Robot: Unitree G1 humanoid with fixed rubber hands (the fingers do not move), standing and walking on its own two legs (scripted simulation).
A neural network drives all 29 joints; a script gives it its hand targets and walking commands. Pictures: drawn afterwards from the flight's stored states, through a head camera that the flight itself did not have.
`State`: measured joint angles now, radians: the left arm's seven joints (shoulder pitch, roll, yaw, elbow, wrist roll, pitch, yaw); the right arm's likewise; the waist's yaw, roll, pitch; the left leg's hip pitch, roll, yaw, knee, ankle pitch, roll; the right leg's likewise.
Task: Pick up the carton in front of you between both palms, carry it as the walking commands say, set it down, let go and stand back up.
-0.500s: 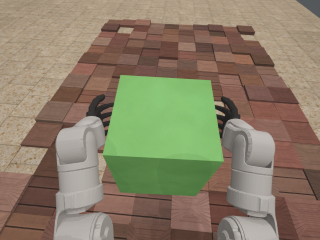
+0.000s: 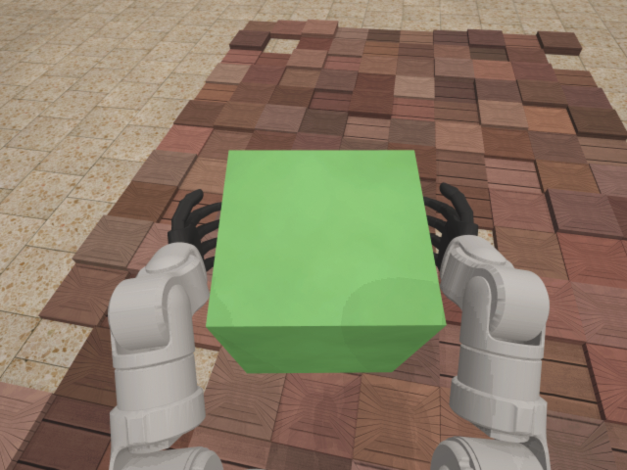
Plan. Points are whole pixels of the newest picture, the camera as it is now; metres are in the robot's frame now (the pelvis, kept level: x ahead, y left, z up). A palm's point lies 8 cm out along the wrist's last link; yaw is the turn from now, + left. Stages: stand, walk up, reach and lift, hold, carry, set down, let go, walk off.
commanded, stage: carry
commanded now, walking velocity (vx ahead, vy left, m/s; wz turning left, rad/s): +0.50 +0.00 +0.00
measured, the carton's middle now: (320, 275) +0.36 +0.01 +0.06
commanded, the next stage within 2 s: none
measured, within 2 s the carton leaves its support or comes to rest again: neither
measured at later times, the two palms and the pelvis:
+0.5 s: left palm (264, 110) +0.68 +0.12 +0.09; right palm (438, 121) +0.64 -0.18 +0.09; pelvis +0.33 +0.01 +0.00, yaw -3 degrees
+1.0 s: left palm (268, 17) +0.90 +0.13 +0.16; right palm (418, 11) +0.91 -0.17 +0.16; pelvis +0.65 -0.03 +0.03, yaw +1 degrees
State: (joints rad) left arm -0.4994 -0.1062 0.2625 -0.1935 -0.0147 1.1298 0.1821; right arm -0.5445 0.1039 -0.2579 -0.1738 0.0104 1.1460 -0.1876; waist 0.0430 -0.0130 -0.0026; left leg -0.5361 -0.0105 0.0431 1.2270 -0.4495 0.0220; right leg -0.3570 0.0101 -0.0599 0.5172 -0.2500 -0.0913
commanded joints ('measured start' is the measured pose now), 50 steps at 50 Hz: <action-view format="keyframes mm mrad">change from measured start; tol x16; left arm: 1 -693 -677 -645 -166 -274 -23 -58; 28 -429 -856 -630 74 -39 -84 -72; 50 9 -666 -789 -479 -264 131 -107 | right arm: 1 -554 689 586 -77 145 -28 -1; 16 -489 640 535 66 92 19 20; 23 -649 914 714 1 247 -63 97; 50 100 666 728 -456 187 113 90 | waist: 1 12 -106 -459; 13 -59 -154 -382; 17 -107 269 -621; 21 -91 41 -467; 34 -62 172 -371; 39 16 -300 -470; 42 11 -21 -418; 50 -12 -133 -247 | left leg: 1 -217 27 -3 -96 29 -3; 9 -242 -7 115 -518 399 13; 14 432 -72 184 -765 471 51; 17 894 422 -704 -860 400 333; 22 554 286 -339 -922 413 202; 32 603 211 -43 -928 673 128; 36 431 162 82 -636 782 43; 40 -242 13 -31 34 -94 -20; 50 65 43 107 -719 341 -36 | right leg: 1 515 -270 319 -130 500 -103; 13 405 -163 26 25 1067 2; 15 168 -100 -9 440 609 55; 16 -103 39 38 673 -107 78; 18 -340 32 125 939 -208 49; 30 -228 -43 -55 186 23 83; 35 50 18 -166 -87 141 60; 37 388 -108 92 -122 11 -30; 39 641 -369 547 -200 316 -196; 50 303 -250 35 -267 215 -16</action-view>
